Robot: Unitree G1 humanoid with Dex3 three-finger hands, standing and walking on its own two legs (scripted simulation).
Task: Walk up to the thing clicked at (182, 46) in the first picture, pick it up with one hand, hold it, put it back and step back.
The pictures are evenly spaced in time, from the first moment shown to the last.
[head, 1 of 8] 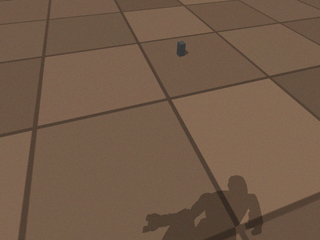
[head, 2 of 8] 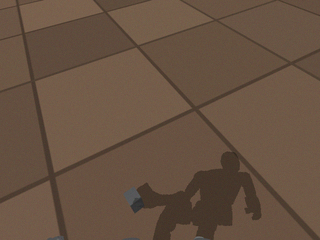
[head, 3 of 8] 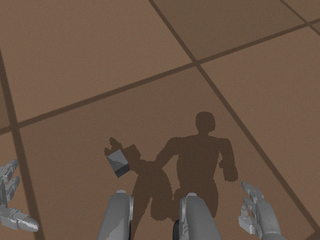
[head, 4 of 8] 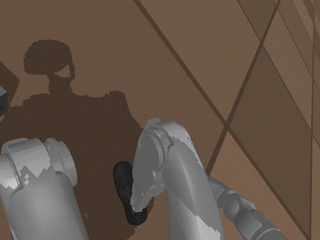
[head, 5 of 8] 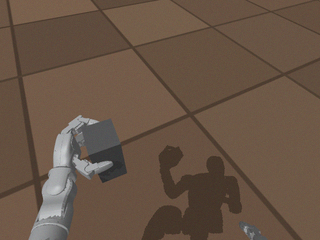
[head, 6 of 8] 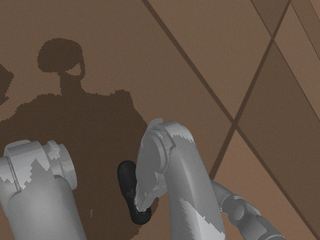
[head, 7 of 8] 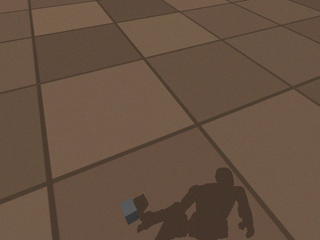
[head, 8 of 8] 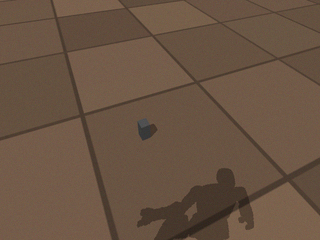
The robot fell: no
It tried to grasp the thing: yes
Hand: left
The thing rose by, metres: 0.69
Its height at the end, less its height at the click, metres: +0.00
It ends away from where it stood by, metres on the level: 0.02
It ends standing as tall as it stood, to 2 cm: yes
